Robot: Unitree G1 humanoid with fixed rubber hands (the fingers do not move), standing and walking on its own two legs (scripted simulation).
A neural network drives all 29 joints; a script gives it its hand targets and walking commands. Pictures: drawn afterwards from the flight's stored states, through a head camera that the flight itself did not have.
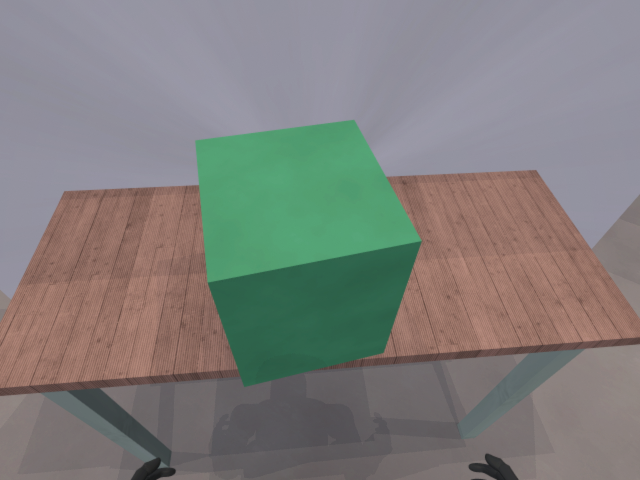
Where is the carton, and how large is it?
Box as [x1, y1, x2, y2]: [195, 120, 421, 386]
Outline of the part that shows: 354,120 195,140 207,281 244,386 383,352 421,240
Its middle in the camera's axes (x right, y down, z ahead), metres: -0.03 +0.02 +0.51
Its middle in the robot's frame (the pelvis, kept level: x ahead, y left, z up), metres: +0.37 +0.04 +0.07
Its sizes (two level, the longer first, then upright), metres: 0.210 0.200 0.250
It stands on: a table, 0.70 m high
